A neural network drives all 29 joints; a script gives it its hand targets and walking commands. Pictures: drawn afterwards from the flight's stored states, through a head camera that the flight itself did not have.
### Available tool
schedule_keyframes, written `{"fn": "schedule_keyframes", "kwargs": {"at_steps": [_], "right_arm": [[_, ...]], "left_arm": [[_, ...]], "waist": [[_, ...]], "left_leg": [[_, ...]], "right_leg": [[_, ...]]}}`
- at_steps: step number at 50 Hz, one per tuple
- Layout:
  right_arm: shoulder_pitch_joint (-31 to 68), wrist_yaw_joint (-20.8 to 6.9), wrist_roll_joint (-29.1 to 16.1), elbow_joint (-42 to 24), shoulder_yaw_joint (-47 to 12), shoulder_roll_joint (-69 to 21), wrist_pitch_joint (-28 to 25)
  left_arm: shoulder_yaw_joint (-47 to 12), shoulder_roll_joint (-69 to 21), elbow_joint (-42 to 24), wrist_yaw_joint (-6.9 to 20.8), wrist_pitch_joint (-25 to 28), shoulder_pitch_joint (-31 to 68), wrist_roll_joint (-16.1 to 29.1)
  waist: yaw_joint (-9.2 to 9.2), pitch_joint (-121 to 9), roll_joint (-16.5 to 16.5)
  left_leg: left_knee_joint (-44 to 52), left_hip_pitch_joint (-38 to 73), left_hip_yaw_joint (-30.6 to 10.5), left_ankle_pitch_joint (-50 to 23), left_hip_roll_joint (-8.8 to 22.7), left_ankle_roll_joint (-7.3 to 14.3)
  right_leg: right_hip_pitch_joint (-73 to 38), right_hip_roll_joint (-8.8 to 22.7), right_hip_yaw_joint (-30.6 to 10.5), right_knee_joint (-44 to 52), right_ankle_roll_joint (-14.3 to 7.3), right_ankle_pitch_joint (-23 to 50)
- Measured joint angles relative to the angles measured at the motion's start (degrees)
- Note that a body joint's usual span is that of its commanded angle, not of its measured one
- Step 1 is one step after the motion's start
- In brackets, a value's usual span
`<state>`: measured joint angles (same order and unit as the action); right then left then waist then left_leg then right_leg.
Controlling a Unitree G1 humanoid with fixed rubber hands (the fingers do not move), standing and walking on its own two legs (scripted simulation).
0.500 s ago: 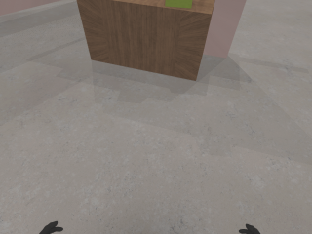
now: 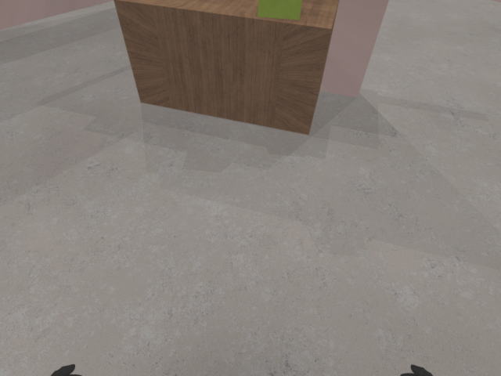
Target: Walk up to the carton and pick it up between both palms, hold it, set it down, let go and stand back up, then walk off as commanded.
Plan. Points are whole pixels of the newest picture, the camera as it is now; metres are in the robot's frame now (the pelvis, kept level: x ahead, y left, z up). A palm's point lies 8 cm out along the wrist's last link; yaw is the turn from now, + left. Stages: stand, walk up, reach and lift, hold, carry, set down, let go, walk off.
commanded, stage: walk up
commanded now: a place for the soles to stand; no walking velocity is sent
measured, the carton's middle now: out of the picture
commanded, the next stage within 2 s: none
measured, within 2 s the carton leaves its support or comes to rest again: neither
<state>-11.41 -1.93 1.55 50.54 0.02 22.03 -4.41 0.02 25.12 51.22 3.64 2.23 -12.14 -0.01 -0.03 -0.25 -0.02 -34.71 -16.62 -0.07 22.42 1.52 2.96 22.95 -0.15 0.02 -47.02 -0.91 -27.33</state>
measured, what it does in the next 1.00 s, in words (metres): walks ahead: right foot, then left foot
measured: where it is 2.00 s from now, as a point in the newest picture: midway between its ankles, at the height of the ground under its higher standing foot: (249, 231)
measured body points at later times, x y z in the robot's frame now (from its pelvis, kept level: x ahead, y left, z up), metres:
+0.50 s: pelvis +0.15 -0.10 +0.00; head +0.16 -0.14 +0.44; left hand +0.17 +0.23 -0.08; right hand +0.25 -0.41 -0.14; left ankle +0.18 +0.06 -0.67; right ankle +0.08 -0.15 -0.73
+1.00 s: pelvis +0.43 -0.10 -0.03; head +0.44 -0.12 +0.42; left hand +0.61 +0.21 -0.09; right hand +0.50 -0.43 -0.15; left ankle +0.29 +0.03 -0.73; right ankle +0.57 -0.20 -0.71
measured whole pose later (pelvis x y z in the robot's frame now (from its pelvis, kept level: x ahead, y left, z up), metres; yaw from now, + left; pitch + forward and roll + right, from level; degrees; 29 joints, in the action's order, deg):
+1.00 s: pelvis +0.43 -0.10 -0.03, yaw -2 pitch -1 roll +1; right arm -16.4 -1.3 1.4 48.7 0.0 26.2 -3.7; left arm -0.1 25.7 45.6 2.0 6.1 -5.5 0.0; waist 0.0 2.7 -1.2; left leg -37.1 -1.6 0.9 33.9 -0.1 -0.2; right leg 35.9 -0.1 0.5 -50.9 -2.5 -16.4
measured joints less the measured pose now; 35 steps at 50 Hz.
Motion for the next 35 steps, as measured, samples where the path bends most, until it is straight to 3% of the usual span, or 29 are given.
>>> {"fn": "schedule_keyframes", "kwargs": {"at_steps": [3, 8, 10, 13, 16, 22, 28, 31, 35], "right_arm": [[0.00, -0.07, 0.00, 0.02, 0.00, 1.70, 0.02], [0.19, -0.60, 0.00, -0.08, -0.01, 3.93, 1.21], [1.41, -0.66, 0.00, -0.17, 0.00, 4.67, 1.77], [1.75, -0.84, 0.00, -0.23, -0.02, 4.61, 2.38], [1.73, -1.36, 0.00, -0.26, -0.04, 4.64, 2.25], [1.73, -2.02, 0.00, -0.24, -0.03, 4.64, 3.61], [1.82, -2.03, 0.00, -0.44, -0.03, 4.65, 4.92], [2.87, -2.03, 0.00, -1.03, -0.03, 4.66, 5.21], [5.10, -1.97, -0.01, -2.51, -0.03, 4.44, 3.96]], "left_arm": [[-0.02, 2.20, 0.01, 0.53, 0.28, 0.00, 0.00], [-0.02, 3.28, -0.02, 1.41, 0.69, -1.33, 0.01], [-0.02, 2.49, 0.20, 0.44, 1.72, -3.26, 0.01], [-0.04, -0.05, 0.36, -0.94, 2.15, -7.67, 0.01], [-0.03, -1.40, 0.53, -1.66, 2.74, -10.04, 0.01], [-0.03, -2.13, 0.54, -2.53, 4.01, -10.44, 0.00], [-0.02, -2.02, 0.53, -3.46, 4.01, -10.51, 0.00], [-0.02, -1.78, 0.53, -3.98, 4.01, -10.55, 0.00], [-0.02, -1.35, 0.50, -4.29, 3.75, -10.31, 0.00]], "waist": [[0.01, 0.18, 0.01], [0.10, -2.70, 0.14], [0.14, -2.02, -1.64], [0.13, -2.12, -3.06], [0.07, -0.61, -3.60], [0.05, 5.54, -4.42], [0.02, 7.78, -4.75], [0.01, 7.82, -4.85], [-0.01, 6.77, -4.25]], "left_leg": [[2.44, 1.99, 0.02, -4.09, 1.19, -0.12], [1.14, 3.53, 0.14, -1.55, 1.74, -3.80], [-8.23, 2.50, 0.17, 2.49, 2.92, -2.56], [-23.28, -1.23, 0.22, 2.71, 0.58, -2.44], [-27.36, -3.63, 0.10, -1.85, -0.66, -2.44], [-27.07, -6.74, 0.08, -10.47, 0.72, -2.44], [-22.12, -7.02, 0.06, -11.42, 0.87, -2.44], [-16.62, -7.05, 0.04, -10.17, 0.76, -2.44], [-8.87, -6.72, 0.27, -1.64, -0.56, -2.12]], "right_leg": [[1.58, 0.15, -0.02, -0.01, 0.94, -0.05], [-0.09, 1.83, -0.11, 5.48, 1.01, 8.02], [-2.50, 0.39, 0.76, 5.75, -0.31, 9.62], [-6.28, -0.52, 1.01, 5.93, -2.06, 6.00], [-11.11, -0.73, 1.07, 9.15, -2.49, 5.55], [-19.06, -2.31, 1.10, 14.44, -3.22, 4.73], [-23.68, -4.15, 1.13, 17.13, -3.77, 1.81], [-24.75, -5.27, 1.14, 17.43, -3.85, -0.48], [-24.72, -5.02, 1.06, 16.87, -3.27, -4.01]]}}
